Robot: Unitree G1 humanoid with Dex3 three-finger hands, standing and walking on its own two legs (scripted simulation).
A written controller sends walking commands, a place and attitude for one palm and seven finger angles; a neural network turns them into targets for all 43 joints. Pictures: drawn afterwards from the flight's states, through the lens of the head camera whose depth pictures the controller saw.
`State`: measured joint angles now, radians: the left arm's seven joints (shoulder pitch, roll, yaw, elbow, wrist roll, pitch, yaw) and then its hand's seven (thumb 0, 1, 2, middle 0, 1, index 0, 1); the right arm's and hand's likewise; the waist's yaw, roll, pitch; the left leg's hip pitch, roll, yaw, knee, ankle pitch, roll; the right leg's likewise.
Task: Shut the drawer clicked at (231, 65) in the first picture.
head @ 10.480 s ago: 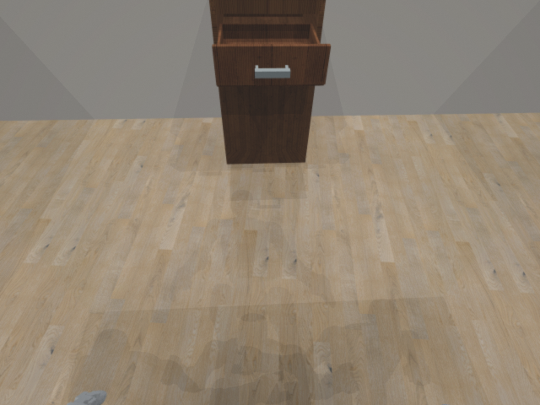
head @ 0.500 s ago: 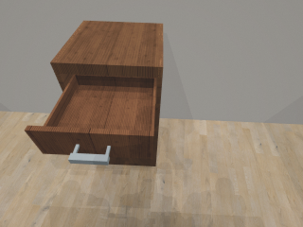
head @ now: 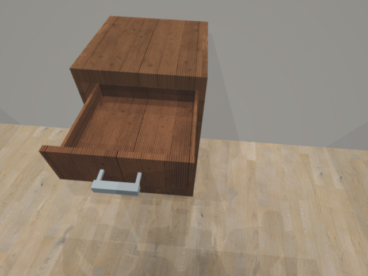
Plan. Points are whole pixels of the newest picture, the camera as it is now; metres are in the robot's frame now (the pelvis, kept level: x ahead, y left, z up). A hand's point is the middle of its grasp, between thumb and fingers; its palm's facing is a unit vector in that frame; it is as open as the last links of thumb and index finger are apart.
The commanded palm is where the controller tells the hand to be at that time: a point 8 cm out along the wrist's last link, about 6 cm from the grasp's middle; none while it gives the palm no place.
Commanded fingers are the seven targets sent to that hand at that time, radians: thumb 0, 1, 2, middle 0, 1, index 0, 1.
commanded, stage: look again from close up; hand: left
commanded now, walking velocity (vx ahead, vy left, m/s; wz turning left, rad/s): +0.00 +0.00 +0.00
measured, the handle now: (118, 181) +0.36 +0.20 -0.06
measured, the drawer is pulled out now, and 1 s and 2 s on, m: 0.30 0.30 0.30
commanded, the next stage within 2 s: shuffle to correct the standing spot in 0.36 s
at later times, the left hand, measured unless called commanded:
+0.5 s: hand out of the picture +0.00 +0.16 -0.18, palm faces +0.02 -0.99 -0.17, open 7.4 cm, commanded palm none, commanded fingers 0.00 0.90 0.90 -0.20 -0.30 -0.20 -0.30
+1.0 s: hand out of the picture +0.04 +0.15 -0.17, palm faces +0.07 -0.98 -0.18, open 7.4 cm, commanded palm none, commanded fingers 0.00 0.90 0.90 -0.20 -0.30 -0.20 -0.30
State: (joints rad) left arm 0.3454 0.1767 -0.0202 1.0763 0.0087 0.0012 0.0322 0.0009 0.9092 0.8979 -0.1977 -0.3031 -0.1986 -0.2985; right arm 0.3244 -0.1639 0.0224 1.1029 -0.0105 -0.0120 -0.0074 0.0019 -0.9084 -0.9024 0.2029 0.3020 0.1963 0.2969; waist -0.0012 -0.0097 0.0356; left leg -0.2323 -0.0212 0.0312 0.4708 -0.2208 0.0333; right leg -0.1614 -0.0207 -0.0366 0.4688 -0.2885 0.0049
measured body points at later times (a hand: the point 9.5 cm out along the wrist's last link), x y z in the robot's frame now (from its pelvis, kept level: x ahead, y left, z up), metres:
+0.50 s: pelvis +0.02 +0.00 +0.00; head +0.02 +0.01 +0.45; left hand +0.00 +0.22 -0.16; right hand +0.02 -0.22 -0.15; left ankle +0.02 +0.10 -0.74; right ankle -0.02 -0.12 -0.74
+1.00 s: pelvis +0.08 +0.00 +0.00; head +0.09 +0.00 +0.45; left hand +0.04 +0.21 -0.16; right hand +0.08 -0.23 -0.15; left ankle +0.02 +0.10 -0.73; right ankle -0.02 -0.12 -0.72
